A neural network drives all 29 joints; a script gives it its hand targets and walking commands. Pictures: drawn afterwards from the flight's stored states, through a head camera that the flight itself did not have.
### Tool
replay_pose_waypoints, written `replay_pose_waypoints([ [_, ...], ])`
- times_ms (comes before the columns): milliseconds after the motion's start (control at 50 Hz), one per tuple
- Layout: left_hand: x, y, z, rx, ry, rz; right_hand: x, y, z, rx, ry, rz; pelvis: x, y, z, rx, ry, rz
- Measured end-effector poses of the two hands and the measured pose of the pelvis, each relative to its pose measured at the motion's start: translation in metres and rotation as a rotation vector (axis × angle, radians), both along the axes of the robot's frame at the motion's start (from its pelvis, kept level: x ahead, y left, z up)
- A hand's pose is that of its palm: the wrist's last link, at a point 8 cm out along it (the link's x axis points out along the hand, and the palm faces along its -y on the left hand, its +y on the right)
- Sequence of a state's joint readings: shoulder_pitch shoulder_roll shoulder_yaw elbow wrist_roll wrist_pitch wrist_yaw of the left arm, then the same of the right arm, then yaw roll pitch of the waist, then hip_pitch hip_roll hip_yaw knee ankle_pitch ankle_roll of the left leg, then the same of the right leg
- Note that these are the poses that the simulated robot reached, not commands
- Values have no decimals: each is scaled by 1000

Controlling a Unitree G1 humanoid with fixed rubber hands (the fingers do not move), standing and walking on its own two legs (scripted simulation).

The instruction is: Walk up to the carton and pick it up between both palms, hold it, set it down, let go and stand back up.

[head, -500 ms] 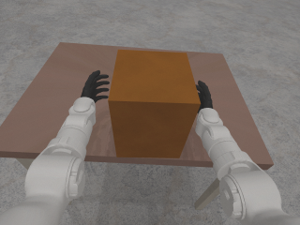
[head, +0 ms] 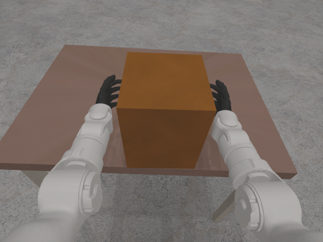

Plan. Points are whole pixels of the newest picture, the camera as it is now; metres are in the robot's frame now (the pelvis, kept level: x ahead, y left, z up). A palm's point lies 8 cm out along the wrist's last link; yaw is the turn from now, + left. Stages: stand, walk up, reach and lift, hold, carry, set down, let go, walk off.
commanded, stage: reach and lift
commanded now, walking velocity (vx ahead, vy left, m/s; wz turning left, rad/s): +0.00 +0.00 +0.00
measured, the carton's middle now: (162, 113) +0.47 +0.01 +0.07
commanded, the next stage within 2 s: none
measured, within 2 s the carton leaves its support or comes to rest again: leaves its support in 1.66 s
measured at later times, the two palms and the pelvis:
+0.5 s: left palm (103, 105) +0.44 +0.16 +0.12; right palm (220, 115) +0.42 -0.13 +0.12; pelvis +0.02 +0.01 +0.01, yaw +0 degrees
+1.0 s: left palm (104, 105) +0.45 +0.16 +0.12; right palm (218, 116) +0.42 -0.13 +0.11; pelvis +0.03 +0.02 +0.01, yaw +0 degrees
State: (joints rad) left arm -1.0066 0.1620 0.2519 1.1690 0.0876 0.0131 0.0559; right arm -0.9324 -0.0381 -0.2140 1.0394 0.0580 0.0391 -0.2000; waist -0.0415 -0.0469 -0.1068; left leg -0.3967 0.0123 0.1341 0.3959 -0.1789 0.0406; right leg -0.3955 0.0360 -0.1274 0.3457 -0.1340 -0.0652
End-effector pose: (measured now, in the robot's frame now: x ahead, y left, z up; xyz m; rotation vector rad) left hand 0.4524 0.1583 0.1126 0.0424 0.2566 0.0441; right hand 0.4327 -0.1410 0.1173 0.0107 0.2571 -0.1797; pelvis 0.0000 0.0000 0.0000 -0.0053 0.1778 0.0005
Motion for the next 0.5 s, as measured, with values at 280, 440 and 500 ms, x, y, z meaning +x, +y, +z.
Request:
replay_pose_waypoints([
  [280, -3, -1, 7, 4, -29, 5, -6, 6, 1, 2, -49, 8, 4, 2, 5, 7, -56, -2],
  [440, -8, 0, 9, -31, -38, 5, -15, 8, 2, -43, -94, 4, 12, 7, 7, 5, -150, 7],
  [500, -9, 0, 9, -33, -32, 8, -16, 8, 2, -47, -98, 5, 16, 10, 7, 3, -168, 5],
])
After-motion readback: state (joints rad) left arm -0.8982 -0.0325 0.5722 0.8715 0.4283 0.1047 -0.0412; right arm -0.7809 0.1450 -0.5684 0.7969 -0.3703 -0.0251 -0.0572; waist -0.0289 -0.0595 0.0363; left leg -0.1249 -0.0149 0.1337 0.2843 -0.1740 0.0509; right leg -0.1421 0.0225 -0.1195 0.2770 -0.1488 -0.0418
